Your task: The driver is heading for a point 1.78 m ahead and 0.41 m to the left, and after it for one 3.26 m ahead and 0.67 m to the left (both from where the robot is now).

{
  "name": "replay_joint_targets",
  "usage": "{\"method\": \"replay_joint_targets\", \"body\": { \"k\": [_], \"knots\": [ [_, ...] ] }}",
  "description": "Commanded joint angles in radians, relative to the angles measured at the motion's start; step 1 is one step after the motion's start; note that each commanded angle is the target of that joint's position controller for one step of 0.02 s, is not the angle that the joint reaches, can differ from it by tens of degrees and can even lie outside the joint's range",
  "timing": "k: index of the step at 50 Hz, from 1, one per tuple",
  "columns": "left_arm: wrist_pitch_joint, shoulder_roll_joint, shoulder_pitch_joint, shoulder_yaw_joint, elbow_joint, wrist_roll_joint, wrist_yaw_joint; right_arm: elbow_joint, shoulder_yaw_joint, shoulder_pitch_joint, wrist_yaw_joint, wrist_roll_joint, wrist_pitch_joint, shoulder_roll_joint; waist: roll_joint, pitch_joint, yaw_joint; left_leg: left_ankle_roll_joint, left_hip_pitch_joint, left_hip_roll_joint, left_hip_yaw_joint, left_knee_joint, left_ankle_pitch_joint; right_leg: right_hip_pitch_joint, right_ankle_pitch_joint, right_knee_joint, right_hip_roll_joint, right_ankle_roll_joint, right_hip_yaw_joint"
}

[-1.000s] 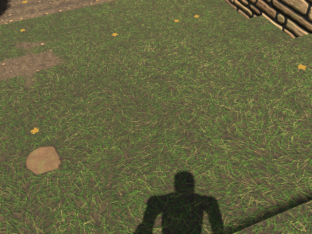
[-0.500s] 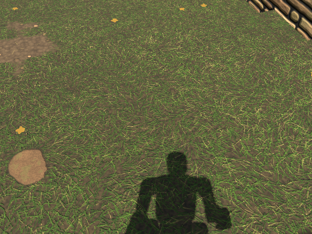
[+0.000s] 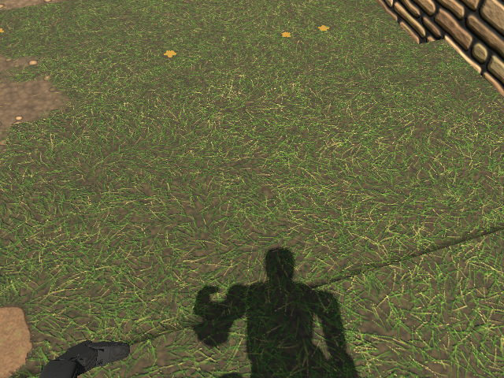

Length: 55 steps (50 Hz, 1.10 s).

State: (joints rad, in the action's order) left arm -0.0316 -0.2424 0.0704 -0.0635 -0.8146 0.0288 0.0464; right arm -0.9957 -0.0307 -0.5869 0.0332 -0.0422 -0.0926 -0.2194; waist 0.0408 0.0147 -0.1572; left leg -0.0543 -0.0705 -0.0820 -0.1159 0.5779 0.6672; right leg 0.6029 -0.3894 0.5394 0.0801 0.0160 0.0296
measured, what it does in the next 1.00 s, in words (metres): goes down, turning left: right foot 0.17 m lower, then left foot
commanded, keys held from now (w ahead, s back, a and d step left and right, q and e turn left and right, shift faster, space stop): w+q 0.64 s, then w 0.36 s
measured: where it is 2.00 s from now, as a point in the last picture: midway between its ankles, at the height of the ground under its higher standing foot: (135, 270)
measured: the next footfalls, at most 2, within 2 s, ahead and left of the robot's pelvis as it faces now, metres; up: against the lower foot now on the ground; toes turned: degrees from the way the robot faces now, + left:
right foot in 0.10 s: +0.23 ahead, -0.15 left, -0.17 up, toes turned +1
left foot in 0.58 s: +0.42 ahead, +0.07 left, -0.17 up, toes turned +24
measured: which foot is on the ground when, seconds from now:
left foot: down 0.00-0.08, up 0.10-0.56, down 0.58-1.00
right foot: up 0.00-0.08, down 0.10-0.58, up 0.60-1.00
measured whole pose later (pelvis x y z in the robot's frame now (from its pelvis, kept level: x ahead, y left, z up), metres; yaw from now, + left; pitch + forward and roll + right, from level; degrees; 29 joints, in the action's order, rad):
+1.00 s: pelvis +0.50 +0.05 -0.12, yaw +27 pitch +0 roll +1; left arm 0.00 -0.27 -0.17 -0.05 -0.82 0.05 0.03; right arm -0.93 -0.06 -0.42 0.00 -0.02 -0.06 -0.25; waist 0.04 0.01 -0.05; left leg -0.12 -0.02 -0.14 -0.03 0.31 0.32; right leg 0.58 0.06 0.92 0.06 0.04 -0.02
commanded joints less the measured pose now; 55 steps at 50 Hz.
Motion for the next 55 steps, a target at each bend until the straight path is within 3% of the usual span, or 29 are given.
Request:
{"method": "replay_joint_targets", "body": {
  "k": [1, 3, 4, 5, 6, 7, 8, 9, 10, 11, 12, 13, 17, 20, 24, 26, 28, 29, 30, 31, 32, 34, 36, 41, 43, 44, 51, 53, 55],
  "knots": [
    [-0.030, -0.061, 0.012, -0.008, 0.052, -0.018, -0.005, 0.037, -0.019, -0.009, 0.023, -0.022, 0.015, -0.110, -0.078, 0.086, 0.024, -0.106, 0.107, 0.128, -0.142, 0.144, -0.551, -0.148, -0.079, -0.181, 0.006, -0.005, 0.014],
    [-0.038, -0.085, -0.259, -0.021, -0.035, -0.014, -0.032, 0.028, -0.028, 0.006, 0.036, -0.022, 0.036, -0.128, -0.036, -0.019, 0.140, -0.112, 0.071, 0.081, -0.138, 0.519, -0.639, -0.385, -0.196, -0.324, 0.025, -0.015, 0.014],
    [-0.038, -0.124, -0.444, -0.037, -0.089, 0.008, -0.044, 0.024, -0.043, 0.031, 0.034, 0.014, 0.044, -0.154, 0.021, -0.083, 0.246, -0.093, 0.208, 0.039, -0.080, 0.805, -0.571, -0.644, -0.292, -0.381, 0.037, -0.027, -0.027],
    [-0.042, -0.184, -0.540, -0.052, -0.134, 0.020, -0.038, 0.026, -0.046, 0.025, 0.027, 0.040, 0.047, -0.100, 0.139, -0.110, 0.256, -0.064, 0.496, -0.070, -0.045, 1.142, 0.105, -0.883, -0.427, -0.245, 0.142, -0.011, 0.072],
    [-0.059, -0.200, -0.581, -0.035, -0.137, 0.033, -0.017, 0.029, -0.035, -0.216, 0.036, 0.093, 0.047, -0.036, 0.228, -0.265, 0.107, -0.042, 0.755, -0.022, -0.051, 1.306, 0.232, -1.198, -1.019, 0.216, 0.322, -0.018, 0.117],
    [-0.054, -0.149, -0.576, -0.032, -0.106, 0.001, -0.001, 0.014, -0.030, -0.188, 0.043, 0.089, 0.044, -0.086, 0.181, -0.357, 0.166, -0.039, 0.904, 0.052, -0.037, 1.260, 0.094, -1.246, -0.794, 0.213, 0.375, 0.032, 0.204],
    [-0.052, -0.144, -0.539, -0.039, -0.093, 0.005, -0.007, 0.031, -0.028, -0.074, 0.040, 0.058, 0.057, -0.090, 0.145, -0.318, 0.196, -0.035, 0.962, 0.080, 0.017, 1.285, -0.020, -1.090, -0.250, 0.073, 0.374, 0.110, 0.260],
    [-0.054, -0.163, -0.453, -0.045, -0.064, 0.015, -0.028, 0.077, -0.027, 0.005, 0.024, 0.021, 0.071, -0.093, 0.194, -0.310, 0.169, -0.022, 0.961, 0.106, 0.069, 1.336, -0.129, -0.894, 0.327, -0.086, 0.405, 0.194, 0.411],
    [-0.065, -0.076, -0.374, -0.014, -0.032, 0.000, -0.043, 0.103, -0.047, 0.166, -0.001, -0.011, 0.072, -0.144, 0.024, -0.181, 0.163, -0.032, 0.902, 0.153, 0.046, 1.108, -0.336, -0.666, 0.428, -0.179, 0.316, 0.140, 0.276],
    [-0.075, -0.112, -0.380, -0.020, -0.048, 0.007, -0.052, 0.133, -0.048, 0.208, -0.022, -0.015, 0.085, -0.120, 0.122, -0.107, 0.150, -0.020, 0.853, 0.160, 0.054, 1.064, -0.355, -0.512, 0.395, -0.197, 0.358, 0.172, 0.299],
    [-0.081, -0.084, -0.378, -0.012, -0.079, 0.003, -0.052, 0.159, -0.043, 0.290, -0.042, 0.004, 0.099, -0.094, 0.059, 0.027, 0.113, 0.005, 0.804, 0.192, 0.035, 0.852, -0.404, -0.326, 0.349, -0.264, 0.294, 0.146, 0.192],
    [-0.085, -0.070, -0.395, -0.007, -0.087, 0.000, -0.055, 0.171, -0.036, 0.312, -0.059, -0.005, 0.107, -0.060, 0.061, 0.055, 0.114, 0.017, 0.751, 0.180, 0.035, 0.753, -0.457, -0.265, 0.355, -0.281, 0.252, 0.149, 0.142],
    [-0.092, -0.050, -0.382, -0.003, -0.083, -0.010, -0.053, 0.196, -0.020, 0.358, -0.087, 0.006, 0.090, -0.020, 0.087, 0.017, 0.086, -0.022, 0.662, 0.165, 0.087, 0.428, -0.655, -0.310, 0.100, -0.270, 0.204, 0.134, -0.037],
    [-0.071, -0.069, -0.454, -0.006, -0.091, -0.020, -0.057, 0.239, -0.009, 0.503, -0.100, 0.015, 0.095, -0.017, 0.045, 0.032, 0.137, -0.061, 0.649, 0.141, 0.166, 0.286, -0.670, -0.410, 0.123, -0.296, 0.207, 0.106, -0.104],
    [-0.037, -0.112, -0.570, -0.014, -0.114, -0.008, -0.071, 0.298, -0.007, 0.643, -0.106, 0.009, 0.098, -0.029, 0.008, 0.074, 0.193, -0.093, 0.687, 0.107, 0.229, 0.134, -0.516, -0.610, 0.113, -0.259, 0.220, 0.096, -0.163],
    [-0.024, -0.142, -0.579, -0.020, -0.113, -0.004, -0.073, 0.298, -0.012, 0.620, -0.099, 0.001, 0.094, -0.040, 0.017, 0.040, 0.180, -0.119, 0.586, 0.045, 0.275, 0.084, -0.401, -0.667, -0.168, -0.135, 0.214, 0.093, -0.218],
    [-0.009, -0.176, -0.575, -0.025, -0.107, -0.004, -0.072, 0.240, -0.036, 0.420, -0.084, -0.005, 0.087, -0.078, 0.021, -0.077, 0.098, -0.162, 0.311, -0.026, 0.276, 0.013, -0.373, -0.611, -0.271, 0.171, 0.205, 0.080, -0.272],
    [-0.009, -0.171, -0.539, -0.022, -0.074, -0.017, -0.067, 0.193, -0.066, 0.242, -0.068, -0.016, 0.083, -0.152, -0.043, -0.175, 0.013, -0.217, 0.046, 0.062, 0.106, -0.092, -0.354, -0.417, -0.057, 0.447, 0.175, 0.043, -0.292],
    [-0.013, -0.041, -0.540, 0.004, 0.000, -0.014, -0.045, 0.201, -0.091, 0.240, -0.053, -0.004, 0.084, -0.269, -0.254, -0.252, 0.080, -0.334, -0.259, 0.395, -0.403, -0.160, -0.363, 0.015, 0.930, 0.807, 0.008, -0.012, -0.264],
    [-0.021, -0.133, -0.392, -0.016, 0.059, -0.006, -0.040, 0.211, -0.097, 0.157, -0.041, 0.020, 0.102, -0.294, -0.151, -0.263, -0.003, -0.395, -0.284, 0.453, -0.646, -0.292, -0.361, 0.206, 0.938, 0.907, -0.081, -0.025, -0.060],
    [-0.032, -0.129, -0.314, -0.013, 0.088, -0.013, -0.039, 0.180, -0.088, 0.195, -0.027, 0.026, 0.108, -0.261, -0.105, -0.099, 0.025, -0.362, -0.201, 0.431, -0.487, -0.299, -0.420, 0.299, 0.851, 0.868, -0.014, -0.017, -0.012],
    [-0.033, -0.111, -0.390, -0.010, 0.040, -0.011, -0.046, 0.181, -0.061, 0.310, -0.022, 0.032, 0.090, -0.161, -0.028, 0.022, 0.144, -0.263, 0.082, 0.324, -0.254, -0.318, -0.685, 0.122, 0.756, 0.675, 0.044, -0.016, -0.022],
    [0.008, -0.091, -0.457, -0.008, 0.011, 0.013, -0.041, 0.184, -0.046, 0.349, -0.025, 0.040, 0.058, -0.125, -0.054, -0.001, 0.204, -0.228, 0.210, 0.257, -0.143, -0.346, -0.830, -0.046, 0.726, 0.588, 0.047, -0.030, -0.023],
    [0.029, -0.060, -0.290, -0.001, 0.063, 0.014, -0.022, 0.138, -0.056, 0.273, -0.033, 0.048, 0.028, -0.174, -0.091, 0.029, 0.178, -0.163, 0.274, 0.171, -0.022, -0.383, -0.967, -0.110, 0.501, 0.324, -0.010, -0.039, -0.078],
    [0.029, -0.056, -0.262, 0.004, 0.067, 0.009, -0.022, 0.124, -0.055, 0.237, -0.034, 0.045, 0.029, -0.169, -0.106, 0.010, 0.160, -0.138, 0.248, 0.173, -0.006, -0.370, -1.029, -0.127, 0.419, 0.289, -0.018, -0.024, -0.071],
    [0.027, -0.083, -0.312, -0.003, 0.030, 0.006, -0.020, 0.120, -0.061, 0.219, -0.035, 0.026, 0.024, -0.189, -0.121, -0.033, 0.156, -0.143, 0.202, 0.209, -0.016, -0.336, -1.042, -0.128, 0.319, 0.393, -0.025, -0.006, -0.071],
    [0.008, -0.129, -0.197, -0.015, 0.060, 0.033, -0.009, 0.094, -0.052, 0.110, -0.017, 0.007, 0.027, -0.167, -0.081, 0.065, 0.110, -0.219, -0.054, 0.303, -0.104, -0.220, -1.058, 0.117, 0.547, 0.401, -0.014, 0.048, -0.029],
    [0.000, -0.129, -0.267, -0.014, 0.039, 0.028, -0.011, 0.106, -0.056, 0.153, -0.012, 0.009, 0.031, -0.188, -0.082, 0.046, 0.146, -0.196, -0.015, 0.286, -0.069, -0.130, -1.240, -0.014, 0.599, 0.347, -0.046, 0.067, -0.046],
    [-0.005, -0.132, -0.568, -0.027, -0.070, 0.027, -0.015, 0.132, -0.056, 0.276, -0.018, 0.020, 0.028, -0.203, -0.096, -0.048, 0.292, -0.150, 0.235, 0.211, 0.009, 0.139, -1.438, -0.477, 0.636, 0.253, -0.124, 0.097, -0.117]
  ]
}}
